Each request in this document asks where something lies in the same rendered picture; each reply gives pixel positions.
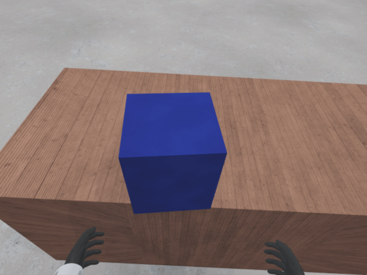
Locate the carton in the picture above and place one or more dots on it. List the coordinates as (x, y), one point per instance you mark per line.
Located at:
(171, 151)

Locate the left robot forearm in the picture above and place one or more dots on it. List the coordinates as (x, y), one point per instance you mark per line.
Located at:
(69, 269)

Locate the pedestal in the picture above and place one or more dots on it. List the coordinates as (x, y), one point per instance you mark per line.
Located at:
(295, 171)

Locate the robot left hand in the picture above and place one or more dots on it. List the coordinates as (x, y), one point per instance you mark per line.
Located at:
(78, 254)

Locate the robot right hand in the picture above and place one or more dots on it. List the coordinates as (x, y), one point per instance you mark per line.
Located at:
(289, 264)

